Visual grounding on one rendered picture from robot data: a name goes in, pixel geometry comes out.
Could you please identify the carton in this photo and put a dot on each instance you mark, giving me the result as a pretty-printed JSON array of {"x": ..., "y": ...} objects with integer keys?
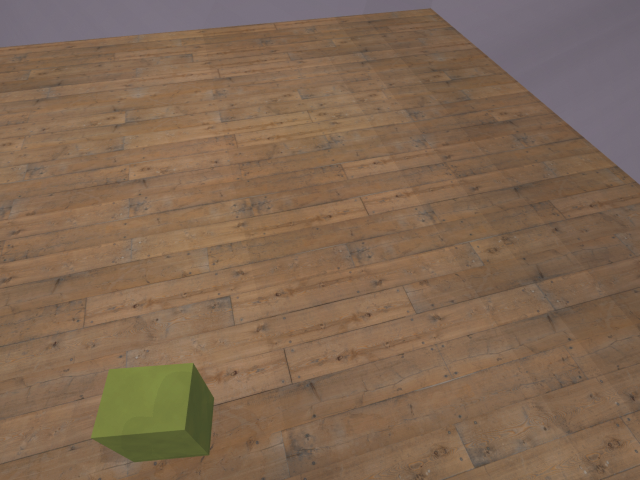
[{"x": 155, "y": 413}]

